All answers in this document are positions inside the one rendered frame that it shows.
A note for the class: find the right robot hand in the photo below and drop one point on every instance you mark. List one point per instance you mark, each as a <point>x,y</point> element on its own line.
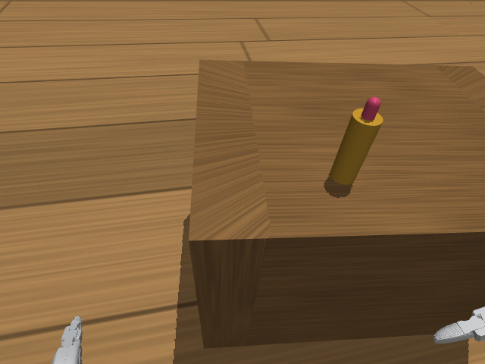
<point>462,330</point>

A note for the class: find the left robot hand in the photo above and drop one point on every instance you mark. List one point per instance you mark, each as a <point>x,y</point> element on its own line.
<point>70,351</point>

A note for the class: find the bottle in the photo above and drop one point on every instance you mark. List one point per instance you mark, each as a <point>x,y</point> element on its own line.
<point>358,138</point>

